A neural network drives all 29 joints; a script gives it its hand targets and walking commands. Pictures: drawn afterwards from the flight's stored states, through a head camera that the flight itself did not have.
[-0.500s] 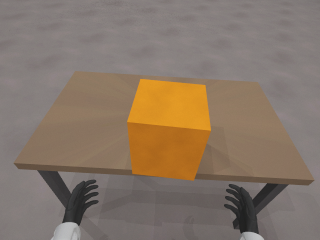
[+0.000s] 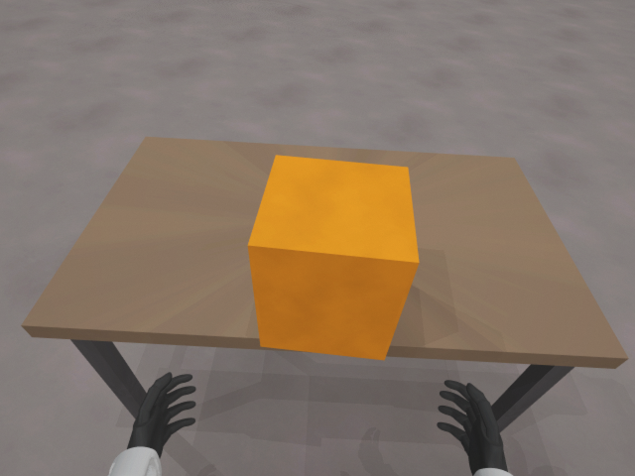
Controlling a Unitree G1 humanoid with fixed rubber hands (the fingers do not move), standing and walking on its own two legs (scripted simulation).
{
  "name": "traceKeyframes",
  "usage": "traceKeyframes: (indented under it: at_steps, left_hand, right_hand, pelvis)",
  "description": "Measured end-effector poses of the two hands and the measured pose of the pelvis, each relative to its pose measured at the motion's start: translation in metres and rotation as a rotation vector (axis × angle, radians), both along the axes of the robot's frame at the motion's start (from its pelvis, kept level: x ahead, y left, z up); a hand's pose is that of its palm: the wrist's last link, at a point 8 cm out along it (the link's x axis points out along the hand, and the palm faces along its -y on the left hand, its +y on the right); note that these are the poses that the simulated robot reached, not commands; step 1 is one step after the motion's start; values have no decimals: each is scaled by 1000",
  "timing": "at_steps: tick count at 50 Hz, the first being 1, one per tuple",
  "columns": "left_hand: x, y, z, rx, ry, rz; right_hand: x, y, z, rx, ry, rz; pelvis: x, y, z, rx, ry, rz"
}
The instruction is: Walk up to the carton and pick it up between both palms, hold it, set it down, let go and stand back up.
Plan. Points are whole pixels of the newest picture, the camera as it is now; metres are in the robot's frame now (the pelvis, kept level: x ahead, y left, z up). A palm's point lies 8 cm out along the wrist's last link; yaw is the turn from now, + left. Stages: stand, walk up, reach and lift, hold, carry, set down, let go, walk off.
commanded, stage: set down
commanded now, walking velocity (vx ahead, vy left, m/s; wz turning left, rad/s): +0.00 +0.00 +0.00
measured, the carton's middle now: (331, 260) +0.45 +0.02 +0.00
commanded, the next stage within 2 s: let go in 1.36 s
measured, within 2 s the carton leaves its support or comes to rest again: neither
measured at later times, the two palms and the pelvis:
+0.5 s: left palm (151, 455) +0.17 +0.24 -0.07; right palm out of the picture +0.15 -0.18 -0.06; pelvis +0.00 +0.00 +0.00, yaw +0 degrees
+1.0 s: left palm (154, 451) +0.17 +0.24 -0.07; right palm out of the picture +0.16 -0.20 -0.07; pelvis +0.01 +0.00 +0.00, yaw +0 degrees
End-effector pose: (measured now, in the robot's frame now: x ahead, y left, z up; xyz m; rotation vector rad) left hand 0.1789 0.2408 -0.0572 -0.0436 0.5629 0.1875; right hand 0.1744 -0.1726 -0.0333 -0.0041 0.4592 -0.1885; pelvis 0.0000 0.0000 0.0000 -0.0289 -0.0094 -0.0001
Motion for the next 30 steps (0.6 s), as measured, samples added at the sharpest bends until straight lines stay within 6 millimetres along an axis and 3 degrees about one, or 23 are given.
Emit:
traceKeyframes:
  at_steps: [19, 30]
  left_hand:
    - [-12, -2, -7, 15, 101, -13]
    - [-12, -4, -14, 41, 160, -14]
  right_hand:
    - [-21, -3, -23, 17, 128, 41]
    - [-21, -11, -30, 18, 167, 52]
  pelvis:
    - [-4, 1, 0, -1, -11, 0]
    - [0, 0, 0, 0, -5, 0]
